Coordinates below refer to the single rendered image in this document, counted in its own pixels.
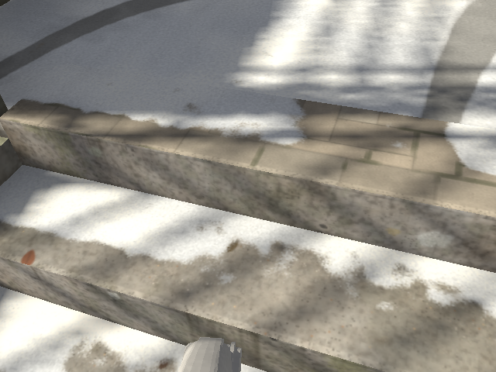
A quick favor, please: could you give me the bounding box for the left robot thigh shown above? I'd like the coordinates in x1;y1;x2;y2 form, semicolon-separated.
178;337;242;372

